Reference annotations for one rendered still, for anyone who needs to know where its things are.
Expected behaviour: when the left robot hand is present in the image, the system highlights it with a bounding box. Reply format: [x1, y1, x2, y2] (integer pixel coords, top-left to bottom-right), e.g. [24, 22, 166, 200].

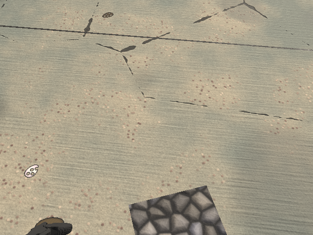
[25, 221, 72, 235]

